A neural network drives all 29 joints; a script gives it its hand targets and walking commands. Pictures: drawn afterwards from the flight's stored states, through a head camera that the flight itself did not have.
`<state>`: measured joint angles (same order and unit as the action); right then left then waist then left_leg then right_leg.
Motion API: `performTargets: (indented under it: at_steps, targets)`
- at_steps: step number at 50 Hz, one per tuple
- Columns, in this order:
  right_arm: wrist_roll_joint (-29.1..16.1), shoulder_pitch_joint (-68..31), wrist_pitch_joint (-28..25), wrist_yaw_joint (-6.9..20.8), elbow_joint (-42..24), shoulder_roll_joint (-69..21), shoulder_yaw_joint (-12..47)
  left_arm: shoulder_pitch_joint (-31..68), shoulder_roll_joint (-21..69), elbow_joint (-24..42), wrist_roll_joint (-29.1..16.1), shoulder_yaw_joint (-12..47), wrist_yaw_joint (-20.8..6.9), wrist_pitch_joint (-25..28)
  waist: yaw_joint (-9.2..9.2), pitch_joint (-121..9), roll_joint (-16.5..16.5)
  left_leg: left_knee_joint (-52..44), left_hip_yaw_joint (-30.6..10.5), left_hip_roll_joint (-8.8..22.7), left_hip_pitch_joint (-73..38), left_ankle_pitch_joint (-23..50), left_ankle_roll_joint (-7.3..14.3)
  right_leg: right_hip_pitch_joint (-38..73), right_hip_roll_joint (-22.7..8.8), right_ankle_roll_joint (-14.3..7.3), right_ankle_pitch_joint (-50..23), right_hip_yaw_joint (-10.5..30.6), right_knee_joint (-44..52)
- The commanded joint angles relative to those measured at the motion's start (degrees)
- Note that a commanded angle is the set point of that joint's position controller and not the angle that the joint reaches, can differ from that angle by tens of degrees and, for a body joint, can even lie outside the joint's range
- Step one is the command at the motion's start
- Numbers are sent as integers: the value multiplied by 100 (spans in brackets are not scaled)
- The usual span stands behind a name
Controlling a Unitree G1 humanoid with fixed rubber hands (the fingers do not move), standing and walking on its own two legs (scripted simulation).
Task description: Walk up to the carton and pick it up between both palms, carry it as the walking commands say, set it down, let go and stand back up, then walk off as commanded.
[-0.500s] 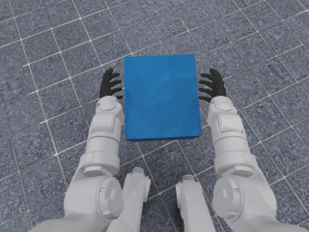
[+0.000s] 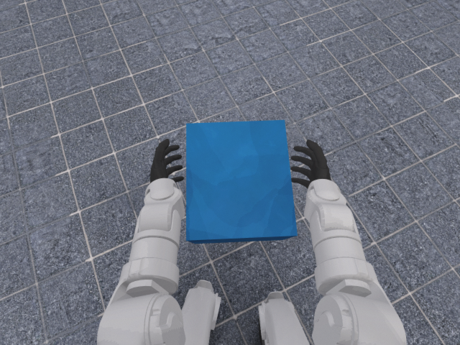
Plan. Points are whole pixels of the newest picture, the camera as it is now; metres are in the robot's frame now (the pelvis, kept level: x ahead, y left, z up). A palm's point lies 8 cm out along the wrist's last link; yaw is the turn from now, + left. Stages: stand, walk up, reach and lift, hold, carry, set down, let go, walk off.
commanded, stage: reach and lift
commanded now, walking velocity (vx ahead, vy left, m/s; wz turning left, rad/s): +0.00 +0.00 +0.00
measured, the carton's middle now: (237, 185) +0.44 +0.03 -0.13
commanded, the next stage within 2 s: none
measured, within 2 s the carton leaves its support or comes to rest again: neither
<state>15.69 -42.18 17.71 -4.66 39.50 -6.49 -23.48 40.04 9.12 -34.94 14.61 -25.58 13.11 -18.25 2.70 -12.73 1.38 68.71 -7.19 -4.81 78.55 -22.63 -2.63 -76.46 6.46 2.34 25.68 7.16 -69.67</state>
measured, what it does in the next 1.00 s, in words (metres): rises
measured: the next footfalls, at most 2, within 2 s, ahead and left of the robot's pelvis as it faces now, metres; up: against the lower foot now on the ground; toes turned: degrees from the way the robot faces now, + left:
none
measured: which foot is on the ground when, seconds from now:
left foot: down 0.00-1.00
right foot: down 0.00-1.00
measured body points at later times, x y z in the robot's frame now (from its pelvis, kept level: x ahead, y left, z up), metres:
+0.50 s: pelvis +0.02 +0.00 +0.07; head +0.15 +0.00 +0.50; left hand +0.39 +0.16 +0.03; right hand +0.41 -0.13 +0.02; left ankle +0.07 +0.13 -0.61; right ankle +0.05 -0.13 -0.61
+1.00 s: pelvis +0.04 -0.01 +0.11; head +0.10 +0.00 +0.56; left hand +0.37 +0.16 +0.10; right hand +0.39 -0.13 +0.09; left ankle +0.07 +0.13 -0.61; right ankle +0.05 -0.13 -0.61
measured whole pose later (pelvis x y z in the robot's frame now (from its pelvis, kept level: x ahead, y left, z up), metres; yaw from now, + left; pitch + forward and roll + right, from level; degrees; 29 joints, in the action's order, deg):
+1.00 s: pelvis +0.04 -0.01 +0.11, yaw +1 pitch +12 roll +0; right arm 18.2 -24.6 23.0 -1.7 29.3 -10.5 -20.7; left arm 24.2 11.7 -25.5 18.5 -22.2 2.7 -25.0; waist 3.1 -4.8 0.8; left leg 31.4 -8.2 -2.6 31.9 -11.4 -2.0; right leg -30.6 3.7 0.4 14.5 8.1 -33.4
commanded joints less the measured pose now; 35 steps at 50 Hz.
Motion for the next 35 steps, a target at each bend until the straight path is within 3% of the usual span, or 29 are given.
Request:
performTargets:
  at_steps: [1,35]
  targets:
    - [-844,-3277,-198,1709,233,-5829,2989,3265,5751,-451,-818,3264,-2505,67,61,-4165,-31,-829,759,-292,-3117,1548,54,2102,280,-186,-1363,-645,1011]
    - [-639,-1689,14,1884,-352,-5841,3304,1608,5709,300,-536,3533,-2665,-215,93,-2584,47,-3036,540,-159,-5703,2427,167,4492,6,-220,-2322,-347,3305]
